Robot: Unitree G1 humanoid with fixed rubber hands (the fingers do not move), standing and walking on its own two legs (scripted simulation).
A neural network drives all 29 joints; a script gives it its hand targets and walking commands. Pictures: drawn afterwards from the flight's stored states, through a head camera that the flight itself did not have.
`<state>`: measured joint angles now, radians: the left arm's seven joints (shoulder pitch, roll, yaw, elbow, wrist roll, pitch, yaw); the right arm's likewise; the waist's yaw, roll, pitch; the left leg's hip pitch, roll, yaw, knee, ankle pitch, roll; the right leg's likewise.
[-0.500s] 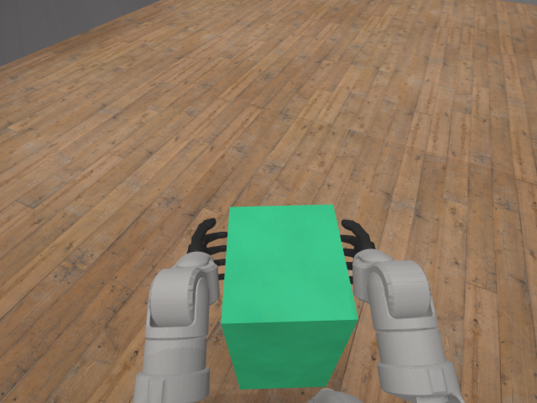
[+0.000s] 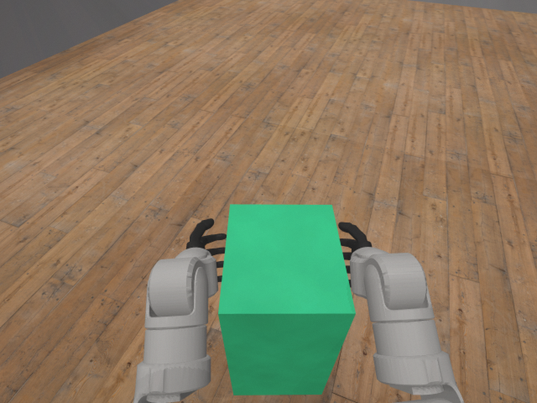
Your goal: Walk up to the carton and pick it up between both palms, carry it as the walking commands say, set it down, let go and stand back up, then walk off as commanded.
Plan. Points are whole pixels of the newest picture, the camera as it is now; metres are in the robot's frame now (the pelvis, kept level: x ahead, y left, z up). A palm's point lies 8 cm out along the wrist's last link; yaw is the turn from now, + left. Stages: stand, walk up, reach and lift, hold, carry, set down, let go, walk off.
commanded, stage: carry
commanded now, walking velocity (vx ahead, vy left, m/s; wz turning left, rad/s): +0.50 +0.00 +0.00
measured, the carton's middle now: (279, 306) +0.26 +0.00 +0.02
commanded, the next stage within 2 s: none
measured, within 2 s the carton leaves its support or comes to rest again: neither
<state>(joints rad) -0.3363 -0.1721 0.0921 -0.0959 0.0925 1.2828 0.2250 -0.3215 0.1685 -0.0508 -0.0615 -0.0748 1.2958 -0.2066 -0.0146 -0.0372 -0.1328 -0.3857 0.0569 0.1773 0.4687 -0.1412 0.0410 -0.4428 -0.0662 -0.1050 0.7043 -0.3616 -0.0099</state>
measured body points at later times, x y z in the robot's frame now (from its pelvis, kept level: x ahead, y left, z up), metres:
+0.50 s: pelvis +0.14 -0.03 -0.01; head +0.13 -0.02 +0.44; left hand +0.44 +0.10 +0.08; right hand +0.44 -0.14 +0.07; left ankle +0.06 +0.10 -0.74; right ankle +0.06 -0.12 -0.74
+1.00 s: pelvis +0.48 -0.05 -0.04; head +0.55 -0.05 +0.40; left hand +0.80 +0.09 +0.01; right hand +0.80 -0.15 +0.01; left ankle +0.38 +0.04 -0.74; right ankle +0.24 -0.13 -0.61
